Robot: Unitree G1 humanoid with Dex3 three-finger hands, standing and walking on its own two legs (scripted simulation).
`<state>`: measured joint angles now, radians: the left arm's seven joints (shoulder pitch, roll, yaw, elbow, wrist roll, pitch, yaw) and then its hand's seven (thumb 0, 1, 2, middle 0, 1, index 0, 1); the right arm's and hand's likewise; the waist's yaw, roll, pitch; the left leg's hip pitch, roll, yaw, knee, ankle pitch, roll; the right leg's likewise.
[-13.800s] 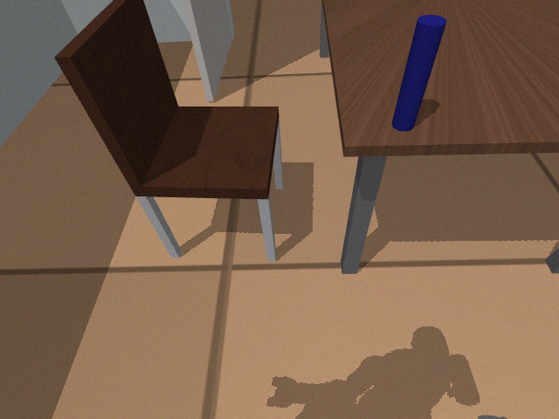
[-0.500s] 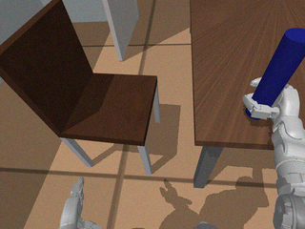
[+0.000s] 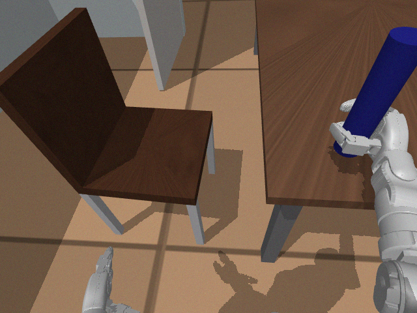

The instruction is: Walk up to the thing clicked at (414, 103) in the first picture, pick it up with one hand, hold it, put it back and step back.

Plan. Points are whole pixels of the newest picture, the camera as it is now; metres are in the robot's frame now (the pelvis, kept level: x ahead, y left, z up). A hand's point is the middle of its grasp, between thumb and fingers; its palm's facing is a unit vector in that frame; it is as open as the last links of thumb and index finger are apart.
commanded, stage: settle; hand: right
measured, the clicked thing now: (371, 104) +0.42 -0.22 +0.19
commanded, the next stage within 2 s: lift in 0.14 s
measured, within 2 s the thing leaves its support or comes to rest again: neither
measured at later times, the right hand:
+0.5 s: hand (352, 117) +0.41 -0.20 +0.16, palm faces +0.13 +0.99 +0.01, open 6.9 cm
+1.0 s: hand (376, 103) +0.37 -0.20 +0.23, palm faces +0.14 +0.99 -0.01, open 6.9 cm
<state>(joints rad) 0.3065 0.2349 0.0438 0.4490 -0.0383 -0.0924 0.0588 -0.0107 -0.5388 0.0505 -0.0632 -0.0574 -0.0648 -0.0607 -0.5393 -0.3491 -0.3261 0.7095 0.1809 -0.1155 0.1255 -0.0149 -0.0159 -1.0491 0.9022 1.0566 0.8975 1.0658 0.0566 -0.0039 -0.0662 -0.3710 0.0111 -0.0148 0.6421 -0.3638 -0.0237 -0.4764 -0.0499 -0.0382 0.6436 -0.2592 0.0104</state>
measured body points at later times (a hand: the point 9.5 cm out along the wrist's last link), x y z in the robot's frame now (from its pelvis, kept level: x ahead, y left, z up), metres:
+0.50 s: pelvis +0.01 +0.00 +0.01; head +0.01 +0.01 +0.46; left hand +0.16 +0.26 -0.06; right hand +0.40 -0.26 +0.16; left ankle -0.02 +0.13 -0.72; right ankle +0.04 -0.13 -0.72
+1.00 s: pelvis +0.00 +0.00 +0.01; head -0.02 +0.02 +0.46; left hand +0.16 +0.25 -0.06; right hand +0.35 -0.25 +0.23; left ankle -0.02 +0.13 -0.72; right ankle +0.04 -0.13 -0.72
